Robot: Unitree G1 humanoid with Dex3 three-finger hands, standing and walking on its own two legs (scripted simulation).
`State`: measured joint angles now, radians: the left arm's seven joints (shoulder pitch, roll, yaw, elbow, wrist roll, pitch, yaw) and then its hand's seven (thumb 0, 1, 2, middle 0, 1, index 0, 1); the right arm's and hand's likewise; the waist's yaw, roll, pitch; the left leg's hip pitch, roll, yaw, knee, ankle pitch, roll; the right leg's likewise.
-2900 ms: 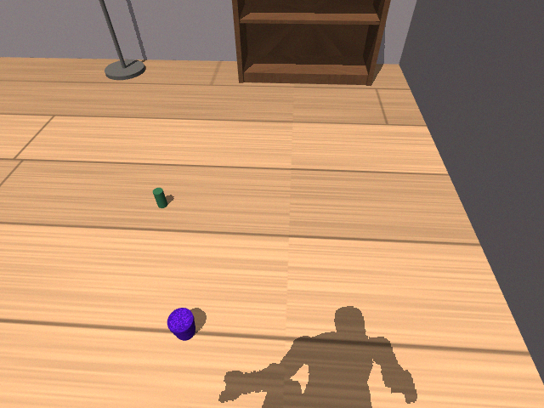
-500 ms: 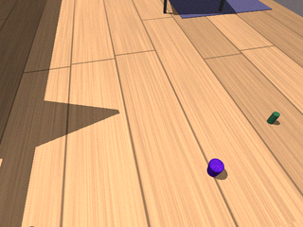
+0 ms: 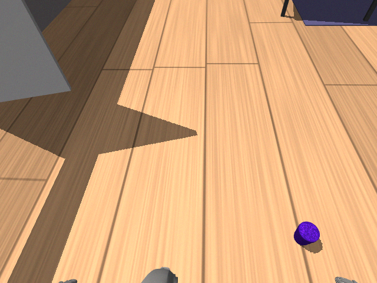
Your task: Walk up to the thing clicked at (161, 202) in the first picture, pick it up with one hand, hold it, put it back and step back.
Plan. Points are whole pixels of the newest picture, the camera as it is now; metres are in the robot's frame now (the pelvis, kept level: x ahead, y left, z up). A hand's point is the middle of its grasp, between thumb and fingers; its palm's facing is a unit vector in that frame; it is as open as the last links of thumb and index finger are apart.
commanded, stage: walk up
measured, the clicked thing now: out of the picture +0.73 -1.16 -0.70
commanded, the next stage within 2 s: stand in 1.12 s
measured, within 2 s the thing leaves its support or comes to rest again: neither
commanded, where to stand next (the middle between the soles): +0.08 -0.02 m, yaw +5 degrees
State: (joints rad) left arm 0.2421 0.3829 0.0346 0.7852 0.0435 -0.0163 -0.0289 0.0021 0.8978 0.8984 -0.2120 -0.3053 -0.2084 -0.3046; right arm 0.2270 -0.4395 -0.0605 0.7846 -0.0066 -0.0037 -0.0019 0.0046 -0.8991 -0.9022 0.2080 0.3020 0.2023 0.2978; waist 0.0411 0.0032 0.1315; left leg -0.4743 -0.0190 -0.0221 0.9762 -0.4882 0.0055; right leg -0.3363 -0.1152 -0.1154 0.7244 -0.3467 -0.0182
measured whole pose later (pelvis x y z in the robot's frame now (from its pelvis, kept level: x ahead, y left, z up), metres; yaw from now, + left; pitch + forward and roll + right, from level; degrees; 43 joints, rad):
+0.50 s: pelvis +0.00 +0.01 +0.00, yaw +7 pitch -3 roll +0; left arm 0.22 0.36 0.01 0.96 0.02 0.01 -0.03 0.00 0.90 0.90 -0.21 -0.30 -0.20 -0.30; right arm 0.18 -0.39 -0.03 0.95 0.00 -0.01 0.00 0.00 -0.90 -0.90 0.21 0.30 0.20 0.30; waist 0.03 0.01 0.08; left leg -0.35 -0.04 -0.07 0.68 -0.27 0.01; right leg -0.29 -0.09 -0.06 0.70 -0.36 0.03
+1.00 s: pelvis +0.02 +0.00 +0.02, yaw +9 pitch -2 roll -1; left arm 0.06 0.37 0.01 1.09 0.00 -0.01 -0.02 0.00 0.90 0.90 -0.21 -0.30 -0.20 -0.30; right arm 0.07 -0.36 0.00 1.10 0.00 -0.01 0.00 0.00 -0.90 -0.90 0.21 0.30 0.20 0.30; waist 0.01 0.00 0.06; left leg -0.24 -0.02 -0.12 0.46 -0.19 -0.02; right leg -0.14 -0.06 -0.10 0.43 -0.25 0.03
